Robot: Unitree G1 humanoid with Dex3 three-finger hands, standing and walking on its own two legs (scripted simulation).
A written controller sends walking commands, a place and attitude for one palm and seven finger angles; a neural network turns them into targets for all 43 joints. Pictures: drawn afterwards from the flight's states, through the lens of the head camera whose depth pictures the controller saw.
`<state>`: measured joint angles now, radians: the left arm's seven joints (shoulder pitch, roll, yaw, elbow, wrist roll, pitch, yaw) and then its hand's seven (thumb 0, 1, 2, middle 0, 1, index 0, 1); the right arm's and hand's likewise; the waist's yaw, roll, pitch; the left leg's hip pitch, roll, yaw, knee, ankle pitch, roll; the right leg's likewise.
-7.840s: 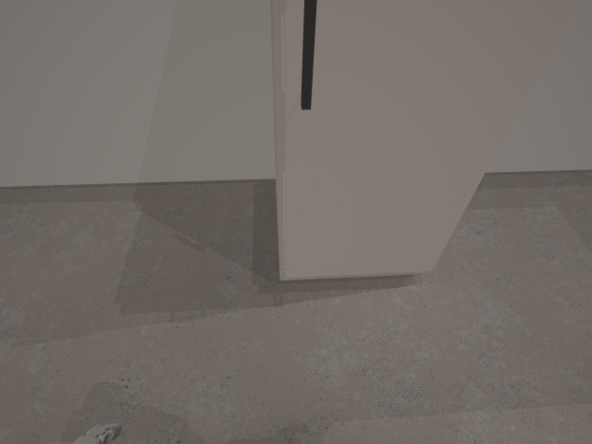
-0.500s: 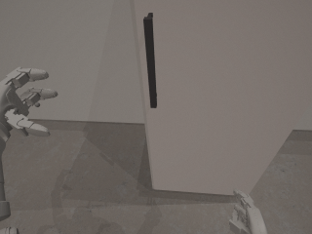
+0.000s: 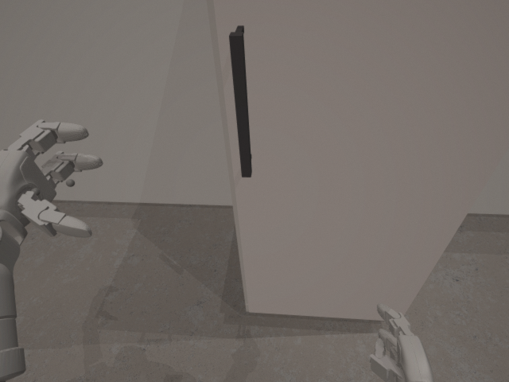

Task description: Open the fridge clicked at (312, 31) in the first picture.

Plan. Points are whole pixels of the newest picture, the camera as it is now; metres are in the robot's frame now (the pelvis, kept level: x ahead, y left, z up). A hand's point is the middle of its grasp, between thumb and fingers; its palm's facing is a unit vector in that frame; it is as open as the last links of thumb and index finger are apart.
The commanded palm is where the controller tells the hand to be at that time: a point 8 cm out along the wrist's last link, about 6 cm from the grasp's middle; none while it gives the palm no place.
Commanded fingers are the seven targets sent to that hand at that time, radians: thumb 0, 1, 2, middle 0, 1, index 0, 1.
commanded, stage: move the hooked fingers beside the handle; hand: left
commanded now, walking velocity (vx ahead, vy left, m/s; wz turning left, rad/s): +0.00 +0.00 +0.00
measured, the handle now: (243, 110) +0.53 +0.09 +0.20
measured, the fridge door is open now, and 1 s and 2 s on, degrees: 0 0 0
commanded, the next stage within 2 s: none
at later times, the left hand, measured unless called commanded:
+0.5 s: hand (124, 159) +0.34 +0.23 +0.22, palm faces +0.08 -1.00 -0.05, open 14.0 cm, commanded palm +0.31 +0.27 +0.22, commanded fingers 0.00 -0.50 0.30 -0.30 -1.20 -0.30 -1.20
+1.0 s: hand (163, 142) +0.39 +0.19 +0.22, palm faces +0.05 -1.00 -0.01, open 14.0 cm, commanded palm +0.37 +0.23 +0.21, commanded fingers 0.00 -0.50 0.30 -0.30 -1.20 -0.30 -1.20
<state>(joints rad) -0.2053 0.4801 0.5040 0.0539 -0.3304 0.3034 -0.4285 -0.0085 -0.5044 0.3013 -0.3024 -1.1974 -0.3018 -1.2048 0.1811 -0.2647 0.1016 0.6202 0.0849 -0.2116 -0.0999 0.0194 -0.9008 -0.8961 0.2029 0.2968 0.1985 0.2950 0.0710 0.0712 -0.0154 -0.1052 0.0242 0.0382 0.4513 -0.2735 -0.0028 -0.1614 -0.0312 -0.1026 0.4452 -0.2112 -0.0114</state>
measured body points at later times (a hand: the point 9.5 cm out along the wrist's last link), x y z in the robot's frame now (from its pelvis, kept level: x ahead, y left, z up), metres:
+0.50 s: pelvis +0.00 +0.00 +0.00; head -0.02 -0.02 +0.45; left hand +0.33 +0.29 +0.22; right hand +0.20 -0.22 -0.08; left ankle -0.01 +0.12 -0.74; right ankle +0.02 -0.11 -0.74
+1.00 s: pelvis +0.01 +0.00 +0.00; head +0.00 -0.02 +0.45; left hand +0.38 +0.25 +0.22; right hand +0.19 -0.22 -0.08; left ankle -0.01 +0.12 -0.74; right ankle +0.02 -0.11 -0.74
